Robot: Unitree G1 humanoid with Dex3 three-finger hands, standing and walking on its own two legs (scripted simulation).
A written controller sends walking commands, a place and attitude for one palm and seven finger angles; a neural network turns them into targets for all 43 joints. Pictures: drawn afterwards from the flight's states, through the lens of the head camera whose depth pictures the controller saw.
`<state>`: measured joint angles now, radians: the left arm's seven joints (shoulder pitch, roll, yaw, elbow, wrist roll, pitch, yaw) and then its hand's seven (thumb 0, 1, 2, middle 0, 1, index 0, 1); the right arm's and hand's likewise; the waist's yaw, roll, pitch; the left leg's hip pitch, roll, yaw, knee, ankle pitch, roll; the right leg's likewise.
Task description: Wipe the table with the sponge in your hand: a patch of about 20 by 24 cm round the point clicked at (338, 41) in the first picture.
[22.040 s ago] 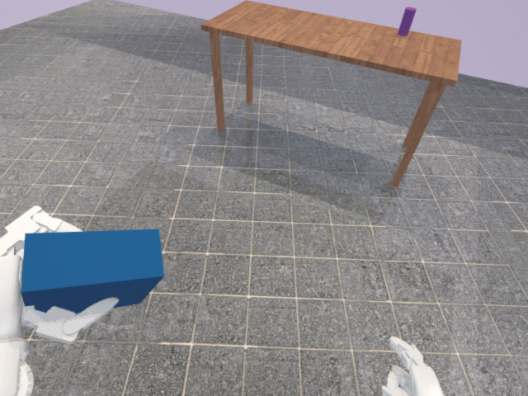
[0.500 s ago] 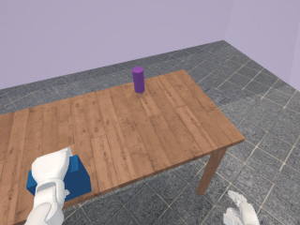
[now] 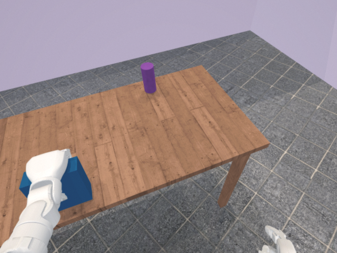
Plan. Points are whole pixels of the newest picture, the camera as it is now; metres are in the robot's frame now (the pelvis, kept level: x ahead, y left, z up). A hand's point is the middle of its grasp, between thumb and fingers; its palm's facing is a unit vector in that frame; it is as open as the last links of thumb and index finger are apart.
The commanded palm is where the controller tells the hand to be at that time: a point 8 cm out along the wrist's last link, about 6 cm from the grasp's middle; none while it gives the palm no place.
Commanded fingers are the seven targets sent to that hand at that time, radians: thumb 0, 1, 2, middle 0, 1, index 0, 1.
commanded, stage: wipe forward along the first lane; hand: left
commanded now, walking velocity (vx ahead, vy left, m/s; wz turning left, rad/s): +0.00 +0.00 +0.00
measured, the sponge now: (63, 191) +0.26 +0.34 -0.06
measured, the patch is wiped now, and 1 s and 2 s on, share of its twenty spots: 0.00 0.15 0.30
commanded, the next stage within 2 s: slide across to the middle lane in 1.20 s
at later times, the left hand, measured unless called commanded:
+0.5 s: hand (53, 160) +0.32 +0.37 +0.00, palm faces -0.16 +0.02 -0.99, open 10.2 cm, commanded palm +0.32 +0.36 +0.03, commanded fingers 0.00 0.10 1.30 -1.20 -1.60 -1.20 -1.60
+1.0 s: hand (51, 147) +0.37 +0.40 -0.01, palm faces -0.17 +0.01 -0.99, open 10.1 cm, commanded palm +0.37 +0.38 +0.02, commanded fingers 0.00 0.10 1.30 -1.20 -1.60 -1.20 -1.60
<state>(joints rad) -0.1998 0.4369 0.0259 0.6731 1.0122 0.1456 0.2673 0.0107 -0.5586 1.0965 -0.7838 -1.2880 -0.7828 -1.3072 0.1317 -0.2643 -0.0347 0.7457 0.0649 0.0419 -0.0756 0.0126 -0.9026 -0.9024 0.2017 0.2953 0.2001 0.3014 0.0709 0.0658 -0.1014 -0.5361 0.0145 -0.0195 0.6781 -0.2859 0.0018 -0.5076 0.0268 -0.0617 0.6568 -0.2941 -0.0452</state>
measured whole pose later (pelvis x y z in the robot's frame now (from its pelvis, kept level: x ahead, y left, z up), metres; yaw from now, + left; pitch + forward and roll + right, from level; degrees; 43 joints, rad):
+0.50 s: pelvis -0.03 -0.01 -0.03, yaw -4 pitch +14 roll -2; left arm -0.47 0.66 0.17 1.05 1.02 0.01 0.29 0.02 -0.61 1.13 -0.80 -1.27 -0.80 -1.33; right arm 0.25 -0.30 -0.04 0.76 0.08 0.00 -0.05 0.01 -0.90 -0.90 0.20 0.30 0.20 0.30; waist 0.00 0.07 -0.14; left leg -0.80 0.01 -0.09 0.88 -0.34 0.03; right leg -0.77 0.09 -0.05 0.81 -0.29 -0.07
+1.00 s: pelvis -0.01 +0.02 -0.03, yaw -4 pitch +18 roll -3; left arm -0.59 0.69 0.16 1.13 1.04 0.02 0.28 0.01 -0.61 1.13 -0.80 -1.27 -0.80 -1.34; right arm 0.25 -0.28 -0.01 0.75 0.07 0.01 -0.03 0.01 -0.90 -0.90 0.20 0.30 0.20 0.30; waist -0.01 0.06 -0.16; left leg -0.86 -0.01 -0.08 0.90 -0.35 0.02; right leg -0.82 0.07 -0.03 0.81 -0.31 -0.03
